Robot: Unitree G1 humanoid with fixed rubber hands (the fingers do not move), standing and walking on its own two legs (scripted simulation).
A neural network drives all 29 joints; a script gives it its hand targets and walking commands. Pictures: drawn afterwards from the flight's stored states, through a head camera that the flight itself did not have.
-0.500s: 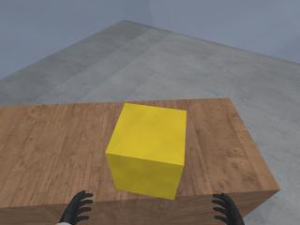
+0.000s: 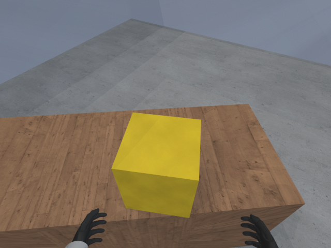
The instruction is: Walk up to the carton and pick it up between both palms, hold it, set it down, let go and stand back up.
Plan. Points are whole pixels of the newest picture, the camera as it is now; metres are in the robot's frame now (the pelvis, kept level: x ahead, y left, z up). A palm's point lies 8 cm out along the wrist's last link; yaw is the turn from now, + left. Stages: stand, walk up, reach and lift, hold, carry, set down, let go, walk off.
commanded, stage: let go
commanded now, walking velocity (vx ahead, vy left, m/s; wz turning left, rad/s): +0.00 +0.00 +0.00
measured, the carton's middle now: (161, 166) +0.37 +0.04 -0.08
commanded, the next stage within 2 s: stand in 0.48 s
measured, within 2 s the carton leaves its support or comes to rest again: neither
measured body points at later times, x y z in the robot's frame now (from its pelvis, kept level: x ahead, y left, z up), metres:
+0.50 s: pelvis -0.01 +0.01 +0.00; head -0.02 +0.01 +0.45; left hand +0.17 +0.24 -0.09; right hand +0.15 -0.22 -0.09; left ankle -0.01 +0.12 -0.74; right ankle -0.02 -0.10 -0.74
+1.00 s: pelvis -0.04 +0.03 -0.01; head -0.06 +0.03 +0.44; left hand +0.03 +0.29 -0.13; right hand +0.05 -0.23 -0.13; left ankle -0.01 +0.12 -0.74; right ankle -0.02 -0.10 -0.74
